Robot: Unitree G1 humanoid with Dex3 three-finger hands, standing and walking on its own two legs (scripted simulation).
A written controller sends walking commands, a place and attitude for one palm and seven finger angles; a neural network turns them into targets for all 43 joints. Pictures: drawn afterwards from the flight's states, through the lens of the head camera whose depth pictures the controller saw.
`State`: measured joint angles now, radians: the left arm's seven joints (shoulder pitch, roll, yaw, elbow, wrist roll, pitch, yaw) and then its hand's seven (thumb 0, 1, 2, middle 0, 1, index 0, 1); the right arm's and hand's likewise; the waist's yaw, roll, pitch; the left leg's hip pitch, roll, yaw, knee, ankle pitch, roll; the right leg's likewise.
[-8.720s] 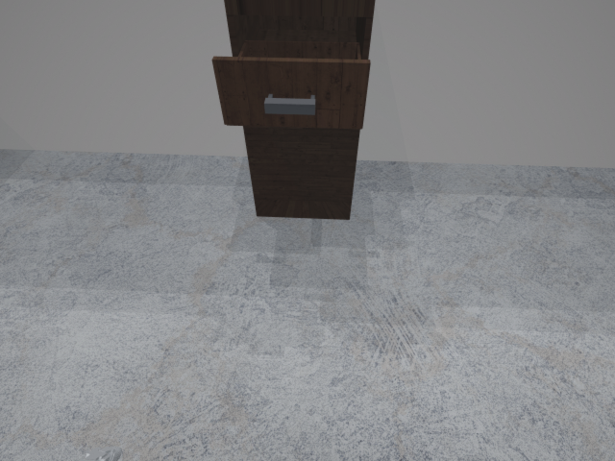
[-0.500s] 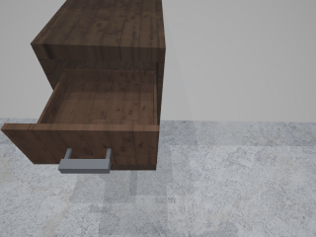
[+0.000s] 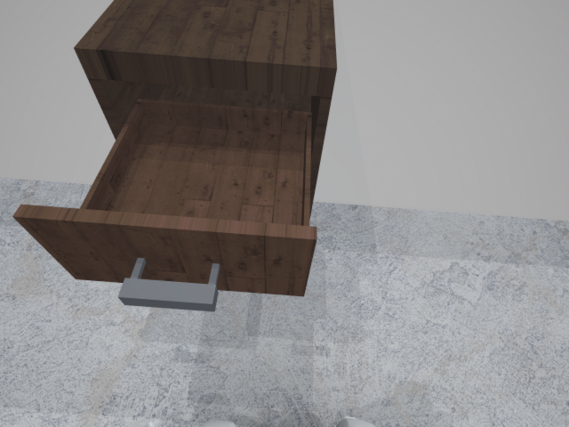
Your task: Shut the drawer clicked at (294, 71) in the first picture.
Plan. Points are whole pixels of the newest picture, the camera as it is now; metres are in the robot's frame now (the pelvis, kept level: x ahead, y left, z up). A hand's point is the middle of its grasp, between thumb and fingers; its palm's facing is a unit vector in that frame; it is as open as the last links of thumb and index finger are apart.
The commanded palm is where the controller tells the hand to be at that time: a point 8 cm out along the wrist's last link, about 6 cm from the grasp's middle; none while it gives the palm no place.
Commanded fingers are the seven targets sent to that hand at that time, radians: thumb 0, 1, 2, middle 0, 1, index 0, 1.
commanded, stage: come to a stop and stand still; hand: left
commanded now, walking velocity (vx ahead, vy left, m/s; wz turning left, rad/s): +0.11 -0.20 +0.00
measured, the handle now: (174, 280) +0.30 +0.18 +0.01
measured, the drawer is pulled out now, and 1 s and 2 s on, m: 0.30 0.30 0.30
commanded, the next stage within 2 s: look again from close up in 0.50 s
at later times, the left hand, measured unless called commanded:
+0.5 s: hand out of the picture -0.03 +0.15 -0.15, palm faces -0.01 -0.98 -0.17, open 7.4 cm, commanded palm none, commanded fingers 0.00 0.90 0.90 -0.20 -0.30 -0.20 -0.30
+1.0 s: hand out of the picture +0.03 +0.17 -0.15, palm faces -0.01 -0.97 -0.23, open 7.4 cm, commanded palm none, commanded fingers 0.00 0.90 0.90 -0.20 -0.30 -0.20 -0.30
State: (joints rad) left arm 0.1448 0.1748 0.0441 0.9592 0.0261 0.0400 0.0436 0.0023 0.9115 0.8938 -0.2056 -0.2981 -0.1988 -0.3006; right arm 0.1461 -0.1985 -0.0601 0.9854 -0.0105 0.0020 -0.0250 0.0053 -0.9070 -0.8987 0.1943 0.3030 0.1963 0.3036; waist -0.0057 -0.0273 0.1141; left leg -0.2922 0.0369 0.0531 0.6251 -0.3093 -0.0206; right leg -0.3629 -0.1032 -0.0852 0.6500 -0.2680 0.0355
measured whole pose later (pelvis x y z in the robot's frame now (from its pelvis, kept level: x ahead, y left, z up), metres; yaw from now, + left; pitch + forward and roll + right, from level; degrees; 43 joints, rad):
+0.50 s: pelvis +0.00 -0.01 +0.02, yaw -2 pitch -1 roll +1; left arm 0.33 0.13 -0.01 1.15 0.01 0.00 0.03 0.01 0.90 0.89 -0.20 -0.30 -0.19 -0.30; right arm 0.20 -0.17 -0.01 1.16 -0.01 0.01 -0.03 0.00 -0.92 -0.90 0.20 0.30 0.20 0.30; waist 0.00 0.00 0.03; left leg -0.18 0.04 0.09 0.39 -0.19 -0.02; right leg -0.13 0.00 -0.03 0.43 -0.28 -0.03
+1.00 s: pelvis +0.00 -0.01 +0.01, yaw -1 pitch -1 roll +1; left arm 0.28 0.16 -0.01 1.06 0.01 -0.02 0.05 0.01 0.91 0.89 -0.20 -0.30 -0.19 -0.30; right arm 0.32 -0.12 0.03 1.11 -0.02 -0.02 -0.02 0.01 -0.91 -0.90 0.20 0.30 0.20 0.30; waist -0.01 0.02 0.03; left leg -0.23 0.03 0.05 0.51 -0.27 -0.01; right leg -0.16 0.00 -0.05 0.53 -0.34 -0.03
